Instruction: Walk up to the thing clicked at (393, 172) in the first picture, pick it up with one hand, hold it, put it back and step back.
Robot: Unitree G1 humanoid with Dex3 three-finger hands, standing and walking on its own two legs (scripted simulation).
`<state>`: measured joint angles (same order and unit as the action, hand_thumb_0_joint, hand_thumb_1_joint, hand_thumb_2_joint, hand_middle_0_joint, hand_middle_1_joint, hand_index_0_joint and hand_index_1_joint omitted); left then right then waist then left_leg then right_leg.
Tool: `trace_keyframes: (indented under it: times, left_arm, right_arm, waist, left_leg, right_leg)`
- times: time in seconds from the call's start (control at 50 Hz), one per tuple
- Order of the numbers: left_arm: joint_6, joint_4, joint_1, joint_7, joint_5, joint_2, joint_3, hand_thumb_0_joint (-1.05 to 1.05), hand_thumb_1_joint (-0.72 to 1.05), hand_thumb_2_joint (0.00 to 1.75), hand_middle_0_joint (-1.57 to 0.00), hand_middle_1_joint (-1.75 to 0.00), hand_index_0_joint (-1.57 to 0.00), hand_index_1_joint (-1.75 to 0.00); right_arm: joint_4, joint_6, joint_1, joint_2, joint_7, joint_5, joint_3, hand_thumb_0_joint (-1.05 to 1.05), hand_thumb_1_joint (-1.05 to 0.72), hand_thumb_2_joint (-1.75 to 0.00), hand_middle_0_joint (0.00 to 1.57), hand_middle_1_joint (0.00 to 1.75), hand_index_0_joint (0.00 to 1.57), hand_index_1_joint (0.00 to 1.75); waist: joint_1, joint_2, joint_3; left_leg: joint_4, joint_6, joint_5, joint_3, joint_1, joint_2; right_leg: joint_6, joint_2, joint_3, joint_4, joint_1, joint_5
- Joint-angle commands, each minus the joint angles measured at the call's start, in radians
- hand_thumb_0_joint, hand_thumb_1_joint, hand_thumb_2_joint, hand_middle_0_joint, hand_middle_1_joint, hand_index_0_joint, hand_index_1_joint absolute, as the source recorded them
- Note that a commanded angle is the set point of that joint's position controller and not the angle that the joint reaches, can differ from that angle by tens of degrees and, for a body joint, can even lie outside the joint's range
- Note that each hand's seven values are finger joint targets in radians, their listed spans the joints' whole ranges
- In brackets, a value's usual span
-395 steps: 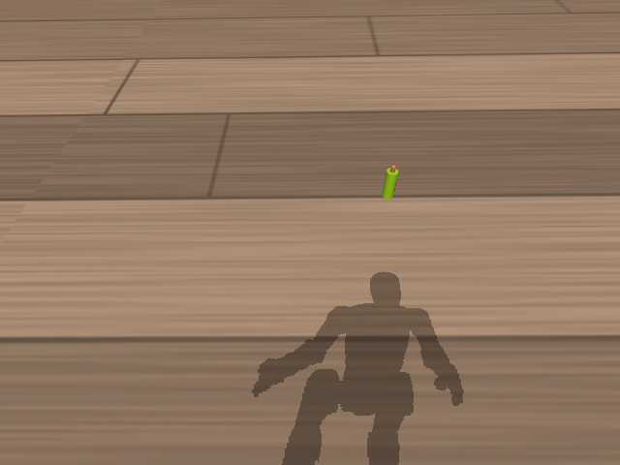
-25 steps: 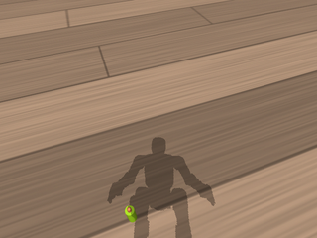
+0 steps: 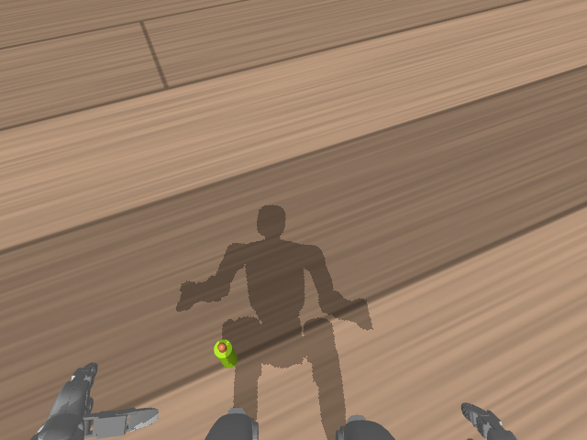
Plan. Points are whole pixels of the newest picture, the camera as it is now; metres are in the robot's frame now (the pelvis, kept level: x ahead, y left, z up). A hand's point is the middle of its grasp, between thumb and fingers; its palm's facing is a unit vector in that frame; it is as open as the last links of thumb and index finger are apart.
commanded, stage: go down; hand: left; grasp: from the side
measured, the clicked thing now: (225, 353) +0.36 +0.20 -0.64
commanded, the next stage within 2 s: none
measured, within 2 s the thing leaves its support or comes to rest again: neither
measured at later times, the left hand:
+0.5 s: hand (106, 429) +0.15 +0.30 -0.18, palm faces +0.12 -0.95 -0.28, open 17.4 cm
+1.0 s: hand (116, 379) +0.23 +0.34 -0.27, palm faces +0.12 -0.97 -0.22, open 17.4 cm
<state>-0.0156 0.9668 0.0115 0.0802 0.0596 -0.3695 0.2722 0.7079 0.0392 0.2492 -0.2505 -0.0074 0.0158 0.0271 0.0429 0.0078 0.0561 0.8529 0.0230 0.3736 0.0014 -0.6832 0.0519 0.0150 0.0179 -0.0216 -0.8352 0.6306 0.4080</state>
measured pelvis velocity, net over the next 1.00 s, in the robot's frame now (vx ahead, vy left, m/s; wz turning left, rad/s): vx -0.05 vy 0.00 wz -0.04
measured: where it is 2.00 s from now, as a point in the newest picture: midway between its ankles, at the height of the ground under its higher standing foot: outside the picture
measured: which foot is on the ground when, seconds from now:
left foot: down 0.00-1.00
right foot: down 0.00-1.00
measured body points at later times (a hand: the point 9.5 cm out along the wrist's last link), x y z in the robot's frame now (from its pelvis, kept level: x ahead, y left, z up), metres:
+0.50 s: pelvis +0.00 +0.01 -0.07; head +0.11 +0.04 +0.37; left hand +0.14 +0.35 -0.16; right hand +0.20 -0.24 -0.15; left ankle +0.02 +0.13 -0.70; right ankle +0.00 -0.13 -0.70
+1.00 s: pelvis -0.05 +0.00 -0.19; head +0.13 +0.04 +0.22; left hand +0.22 +0.39 -0.25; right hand +0.14 -0.26 -0.30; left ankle +0.02 +0.13 -0.70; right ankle +0.00 -0.13 -0.70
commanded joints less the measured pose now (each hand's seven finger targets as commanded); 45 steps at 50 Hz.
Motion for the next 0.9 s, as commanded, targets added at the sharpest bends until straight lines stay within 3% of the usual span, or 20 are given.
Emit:
trace_keyframes:
  times: [0.0, 0.18, 0.28, 0.32, 0.34, 0.38, 0.42, 0.44, 0.48, 0.5, 0.52, 0.56, 0.58, 0.62, 0.64, 0.68, 0.76, 0.8, 0.84, 0.88]
  left_arm:
    - [0.051, -0.268, -0.021, 0.033, -0.022, -0.227, 0.077, 0.00, -0.41, 0.10, -0.04, -0.10, -0.04, -0.10]
    - [-0.024, -0.541, -0.209, 0.049, -0.049, -0.210, 0.102, 0.00, -0.59, 0.01, -0.07, -0.07, -0.08, -0.07]
    - [-0.039, -0.551, -0.274, 0.047, -0.060, -0.224, 0.148, 0.00, -0.57, 0.00, -0.07, -0.06, -0.07, -0.05]
    - [-0.035, -0.557, -0.292, 0.058, -0.066, -0.226, 0.156, 0.00, -0.55, 0.00, -0.07, -0.06, -0.08, -0.05]
    - [-0.022, -0.631, -0.248, 0.070, -0.076, -0.208, 0.134, 0.00, -0.54, 0.01, -0.07, -0.07, -0.08, -0.06]
    - [-0.021, -0.586, -0.301, 0.078, -0.077, -0.241, 0.174, 0.00, -0.56, 0.00, -0.07, -0.07, -0.08, -0.06]
    - [-0.003, -0.643, -0.293, 0.098, -0.088, -0.201, 0.136, 0.00, -0.59, 0.00, -0.08, -0.06, -0.08, -0.06]
    - [-0.003, -0.607, -0.327, 0.102, -0.093, -0.231, 0.174, 0.00, -0.58, 0.00, -0.08, -0.04, -0.08, -0.04]
    - [0.013, -0.628, -0.347, 0.119, -0.107, -0.215, 0.169, 0.00, -0.59, 0.00, -0.08, -0.05, -0.08, -0.05]
    - [0.027, -0.685, -0.297, 0.130, -0.115, -0.214, 0.155, 0.00, -0.59, 0.00, -0.08, -0.05, -0.08, -0.05]
    - [0.028, -0.613, -0.338, 0.130, -0.118, -0.234, 0.193, 0.00, -0.61, 0.00, -0.09, -0.05, -0.09, -0.05]
    - [0.057, -0.637, -0.272, 0.146, -0.131, -0.223, 0.178, 0.00, -0.61, 0.00, -0.08, -0.06, -0.08, -0.05]
    - [0.073, -0.607, -0.265, 0.146, -0.129, -0.253, 0.214, 0.00, -0.61, 0.00, -0.08, -0.06, -0.08, -0.06]
    - [0.121, -0.636, -0.171, 0.166, -0.145, -0.237, 0.200, 0.00, -0.61, 0.02, -0.07, -0.08, -0.08, -0.07]
    - [0.135, -0.536, -0.203, 0.166, -0.150, -0.287, 0.263, 0.00, -0.61, 0.03, -0.07, -0.08, -0.08, -0.08]
    - [0.196, -0.535, -0.121, 0.196, -0.165, -0.300, 0.263, 0.00, -0.61, 0.05, -0.07, -0.10, -0.07, -0.10]
    - [0.298, -0.502, -0.020, 0.259, -0.192, -0.364, 0.312, 0.00, -0.58, 0.09, -0.05, -0.11, -0.05, -0.11]
    - [0.323, -0.474, 0.003, 0.289, -0.198, -0.356, 0.306, 0.00, -0.55, 0.10, -0.05, -0.12, -0.05, -0.12]
    - [0.336, -0.456, 0.030, 0.308, -0.200, -0.434, 0.363, 0.00, -0.55, 0.12, -0.05, -0.12, -0.04, -0.13]
    - [0.339, -0.427, 0.043, 0.321, -0.203, -0.459, 0.386, 0.00, -0.56, 0.13, -0.05, -0.14, -0.05, -0.14]
  right_arm:
    - [-0.181, 0.062, -0.036, -0.165, -0.012, 0.004, 0.075, 0.00, -0.89, -0.90, 0.20, 0.30, 0.20, 0.30]
    - [-0.251, 0.094, -0.039, -0.157, -0.046, 0.007, 0.073, 0.00, -0.88, -0.89, 0.20, 0.30, 0.20, 0.30]
    - [-0.265, 0.116, -0.054, -0.144, -0.061, -0.002, 0.061, 0.00, -0.89, -0.89, 0.20, 0.30, 0.20, 0.30]
    - [-0.262, 0.124, -0.050, -0.146, -0.063, -0.006, 0.060, 0.00, -0.90, -0.90, 0.20, 0.30, 0.20, 0.30]
    - [-0.274, 0.132, -0.056, -0.143, -0.063, -0.008, 0.056, 0.00, -0.90, -0.90, 0.20, 0.30, 0.20, 0.30]
    - [-0.271, 0.137, -0.055, -0.148, -0.065, -0.011, 0.059, 0.00, -0.90, -0.90, 0.20, 0.30, 0.20, 0.30]
    - [-0.287, 0.149, -0.064, -0.139, -0.062, -0.015, 0.056, 0.00, -0.91, -0.90, 0.20, 0.30, 0.20, 0.30]
    - [-0.275, 0.150, -0.056, -0.148, -0.063, -0.015, 0.056, 0.00, -0.91, -0.90, 0.20, 0.30, 0.20, 0.30]
    - [-0.284, 0.154, -0.057, -0.147, -0.057, -0.016, 0.056, 0.00, -0.92, -0.90, 0.20, 0.30, 0.20, 0.30]
    - [-0.294, 0.160, -0.070, -0.147, -0.055, -0.017, 0.055, 0.00, -0.92, -0.90, 0.20, 0.30, 0.20, 0.30]
    - [-0.283, 0.159, -0.064, -0.157, -0.053, -0.017, 0.058, 0.00, -0.92, -0.90, 0.20, 0.30, 0.20, 0.30]
    - [-0.284, 0.164, -0.075, -0.160, -0.049, -0.019, 0.058, 0.00, -0.93, -0.90, 0.20, 0.30, 0.20, 0.30]
    - [-0.280, 0.164, -0.069, -0.161, -0.050, -0.020, 0.058, 0.00, -0.92, -0.90, 0.20, 0.30, 0.20, 0.30]
    - [-0.283, 0.171, -0.082, -0.155, -0.047, -0.020, 0.055, 0.00, -0.93, -0.91, 0.20, 0.30, 0.20, 0.30]
    - [-0.271, 0.172, -0.081, -0.174, -0.048, -0.021, 0.061, 0.00, -0.93, -0.91, 0.20, 0.30, 0.20, 0.30]
    - [-0.263, 0.176, -0.087, -0.182, -0.043, -0.021, 0.060, 0.00, -0.93, -0.91, 0.20, 0.30, 0.20, 0.30]
    - [-0.244, 0.186, -0.087, -0.201, -0.045, -0.027, 0.061, 0.00, -0.91, -0.90, 0.20, 0.30, 0.20, 0.30]
    - [-0.236, 0.189, -0.094, -0.210, -0.045, -0.029, 0.062, 0.00, -0.91, -0.90, 0.20, 0.30, 0.20, 0.30]
    - [-0.214, 0.184, -0.087, -0.228, -0.046, -0.030, 0.063, 0.00, -0.90, -0.90, 0.20, 0.30, 0.20, 0.30]
    - [-0.195, 0.177, -0.077, -0.228, -0.045, -0.030, 0.059, 0.00, -0.89, -0.90, 0.20, 0.30, 0.20, 0.30]
  waist:
    - [-0.047, -0.072, 0.260]
    - [-0.022, -0.066, 0.331]
    - [-0.023, -0.059, 0.314]
    - [-0.023, -0.081, 0.304]
    - [-0.022, -0.108, 0.323]
    - [-0.028, -0.117, 0.306]
    - [-0.026, -0.134, 0.335]
    - [-0.034, -0.136, 0.331]
    - [-0.035, -0.127, 0.366]
    - [-0.035, -0.139, 0.384]
    - [-0.037, -0.123, 0.381]
    - [-0.027, -0.126, 0.377]
    - [-0.029, -0.104, 0.379]
    - [-0.020, -0.102, 0.398]
    - [-0.030, -0.068, 0.386]
    - [-0.027, -0.085, 0.421]
    - [-0.046, -0.127, 0.522]
    - [-0.046, -0.137, 0.554]
    - [-0.075, -0.160, 0.594]
    - [-0.091, -0.161, 0.602]
  left_leg:
    - [0.033, -0.025, -0.130, -0.004, 0.023, -0.042]
    - [0.119, -0.029, -0.127, 0.006, -0.006, -0.024]
    - [0.175, -0.036, -0.098, 0.006, -0.078, -0.025]
    - [0.186, -0.034, -0.093, 0.007, -0.089, -0.024]
    - [0.197, -0.031, -0.116, 0.013, -0.090, -0.022]
    - [0.207, -0.030, -0.102, 0.021, -0.109, -0.022]
    - [0.230, -0.029, -0.121, 0.026, -0.114, -0.021]
    - [0.236, -0.028, -0.128, 0.031, -0.118, -0.019]
    - [0.270, -0.029, -0.177, 0.038, -0.128, -0.018]
    - [0.288, -0.030, -0.179, 0.039, -0.138, -0.019]
    - [0.298, -0.029, -0.202, 0.048, -0.145, -0.016]
    - [0.339, -0.032, -0.166, 0.049, -0.193, -0.017]
    - [0.359, -0.036, -0.151, 0.051, -0.223, -0.017]
    - [0.411, -0.041, -0.107, 0.045, -0.279, -0.023]
    - [0.429, -0.044, -0.079, 0.049, -0.321, -0.023]
    - [0.478, -0.045, -0.061, 0.050, -0.368, -0.025]
    - [0.557, -0.038, -0.028, 0.060, -0.415, -0.024]
    - [0.583, -0.035, -0.027, 0.068, -0.422, -0.021]
    - [0.594, -0.031, -0.028, 0.078, -0.412, -0.017]
    - [0.602, -0.029, 0.015, 0.087, -0.450, -0.017]
  right_leg:
    - [-0.039, -0.024, -0.013, -0.042, 0.054, -0.121]
    - [-0.030, -0.024, -0.016, -0.110, 0.128, -0.121]
    - [-0.029, -0.017, -0.014, -0.151, 0.170, -0.098]
    - [-0.031, -0.017, -0.015, -0.177, 0.199, -0.089]
    - [-0.033, -0.019, -0.018, -0.199, 0.218, -0.101]
    - [-0.034, -0.020, -0.021, -0.219, 0.251, -0.080]
    - [-0.035, -0.020, -0.024, -0.249, 0.280, -0.093]
    - [-0.036, -0.021, -0.027, -0.264, 0.292, -0.090]
    - [-0.036, -0.022, -0.031, -0.300, 0.313, -0.116]
    - [-0.036, -0.021, -0.030, -0.313, 0.328, -0.118]
    - [-0.037, -0.023, -0.035, -0.337, 0.348, -0.121]
    - [-0.036, -0.023, -0.032, -0.372, 0.408, -0.096]
    - [-0.035, -0.020, -0.029, -0.387, 0.416, -0.094]
    - [-0.033, -0.021, -0.022, -0.421, 0.469, -0.070]
    - [-0.033, -0.020, -0.021, -0.438, 0.489, -0.045]
    - [-0.035, -0.019, -0.014, -0.491, 0.550, -0.028]
    - [-0.040, -0.018, 0.000, -0.574, 0.624, 0.008]
    - [-0.044, -0.020, -0.002, -0.605, 0.671, 0.017]
    - [-0.047, -0.023, -0.011, -0.635, 0.707, 0.029]
    - [-0.049, -0.026, -0.018, -0.659, 0.737, 0.065]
